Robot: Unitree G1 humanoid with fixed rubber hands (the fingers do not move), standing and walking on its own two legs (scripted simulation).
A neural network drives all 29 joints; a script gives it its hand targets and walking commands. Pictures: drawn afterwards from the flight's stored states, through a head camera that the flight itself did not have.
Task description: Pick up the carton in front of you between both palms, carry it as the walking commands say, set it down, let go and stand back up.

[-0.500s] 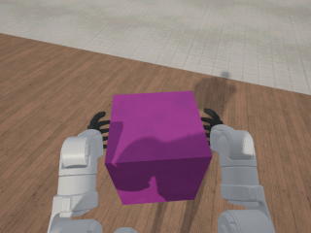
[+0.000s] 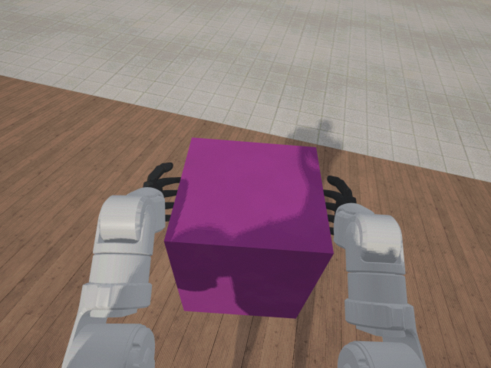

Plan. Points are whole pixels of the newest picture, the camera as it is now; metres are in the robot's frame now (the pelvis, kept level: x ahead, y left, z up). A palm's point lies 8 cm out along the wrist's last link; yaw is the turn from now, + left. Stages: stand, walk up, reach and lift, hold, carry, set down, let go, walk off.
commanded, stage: carry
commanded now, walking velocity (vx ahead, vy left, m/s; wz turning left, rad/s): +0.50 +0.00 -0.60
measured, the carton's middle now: (246, 233) +0.36 +0.01 +0.02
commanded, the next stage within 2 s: none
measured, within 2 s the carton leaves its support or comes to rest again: neither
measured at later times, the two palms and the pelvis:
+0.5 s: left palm (251, 130) +0.65 +0.00 +0.01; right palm (376, 157) +0.58 -0.29 +0.01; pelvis +0.28 -0.07 -0.06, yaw -17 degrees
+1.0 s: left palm (312, 77) +0.95 -0.19 -0.01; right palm (404, 117) +0.77 -0.44 -0.01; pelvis +0.57 -0.12 -0.12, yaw -36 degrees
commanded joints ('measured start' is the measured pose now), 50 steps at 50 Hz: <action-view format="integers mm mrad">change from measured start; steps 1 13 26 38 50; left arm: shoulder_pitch -696 -516 -776 -577 -741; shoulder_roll -1169 -1025 -1217 -1075 -1147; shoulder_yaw -645 -603 -694 -717 -623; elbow -211 -149 -299 -298 -164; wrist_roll -406 -252 -496 -455 -432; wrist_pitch -28 3 -47 -50 -4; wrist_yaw -226 -194 -267 -267 -260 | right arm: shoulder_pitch -837 -698 -771 -653 -864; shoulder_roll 1050 984 1079 928 1015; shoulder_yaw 703 707 677 716 672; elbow -219 -91 -144 -227 -156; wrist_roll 492 493 432 374 460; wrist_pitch -51 -32 -86 -81 -37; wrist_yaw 230 278 198 171 214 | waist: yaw -41 -95 10 120 -37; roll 138 161 -21 -50 73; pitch -481 -406 -491 -468 -446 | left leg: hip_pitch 460 525 -389 -289 238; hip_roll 289 211 84 -65 316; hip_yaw -248 20 -212 -160 -476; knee -145 153 654 -103 -218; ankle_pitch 593 706 -217 338 20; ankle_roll -84 -101 -226 -188 -3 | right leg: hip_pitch -128 50 537 693 -140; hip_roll -26 117 -120 83 5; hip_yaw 3 -198 383 309 51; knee -56 -693 -648 -406 146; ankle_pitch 98 603 764 907 -25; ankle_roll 15 -83 -236 -145 3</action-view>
